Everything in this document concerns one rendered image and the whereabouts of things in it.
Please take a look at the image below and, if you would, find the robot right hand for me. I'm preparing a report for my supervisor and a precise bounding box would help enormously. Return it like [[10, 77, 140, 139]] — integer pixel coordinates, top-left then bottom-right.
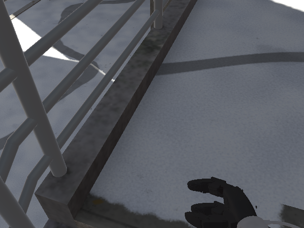
[[184, 177, 257, 228]]

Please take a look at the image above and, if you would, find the right robot forearm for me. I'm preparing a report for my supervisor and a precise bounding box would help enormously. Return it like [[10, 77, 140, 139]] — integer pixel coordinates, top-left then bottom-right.
[[237, 216, 271, 228]]

